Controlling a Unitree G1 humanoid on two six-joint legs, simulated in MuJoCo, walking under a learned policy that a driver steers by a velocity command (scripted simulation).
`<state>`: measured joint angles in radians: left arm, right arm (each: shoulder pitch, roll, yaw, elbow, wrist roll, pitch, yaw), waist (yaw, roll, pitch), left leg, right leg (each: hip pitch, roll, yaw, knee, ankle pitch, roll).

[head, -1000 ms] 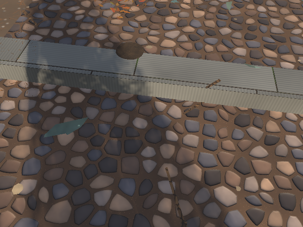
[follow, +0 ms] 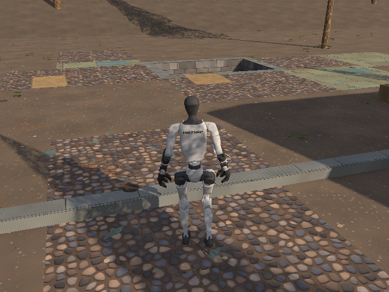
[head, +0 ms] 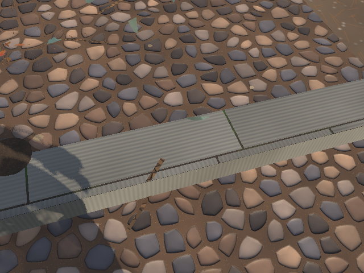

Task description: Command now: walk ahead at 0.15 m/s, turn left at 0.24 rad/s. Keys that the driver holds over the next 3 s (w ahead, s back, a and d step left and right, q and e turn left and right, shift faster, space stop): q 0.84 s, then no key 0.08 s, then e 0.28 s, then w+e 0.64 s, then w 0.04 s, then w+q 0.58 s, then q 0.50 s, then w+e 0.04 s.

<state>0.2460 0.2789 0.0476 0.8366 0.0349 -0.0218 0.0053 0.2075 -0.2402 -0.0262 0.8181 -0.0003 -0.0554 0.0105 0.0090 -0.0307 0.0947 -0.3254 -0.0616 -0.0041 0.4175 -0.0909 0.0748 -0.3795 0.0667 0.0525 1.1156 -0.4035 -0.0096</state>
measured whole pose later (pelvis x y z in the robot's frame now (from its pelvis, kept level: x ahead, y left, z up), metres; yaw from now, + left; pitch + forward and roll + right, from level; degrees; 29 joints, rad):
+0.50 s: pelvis +0.03 -0.03 +0.01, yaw +17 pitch +0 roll +1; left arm 0.19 0.26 0.02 0.78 0.02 0.01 0.05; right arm 0.22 -0.32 -0.10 0.81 -0.02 0.06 0.01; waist -0.02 0.06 0.04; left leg -0.48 -0.12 -0.10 0.99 -0.42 -0.01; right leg -0.20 0.03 0.00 0.41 -0.21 -0.05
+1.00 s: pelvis +0.00 +0.00 +0.00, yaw +32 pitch -1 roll -1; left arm 0.23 0.31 0.06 0.81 0.02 0.06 0.01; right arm 0.16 -0.27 -0.04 0.77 -0.01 0.04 0.00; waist 0.03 -0.06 0.08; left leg -0.17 -0.06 0.00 0.43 -0.24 0.07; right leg -0.43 -0.04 -0.02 0.98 -0.40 0.02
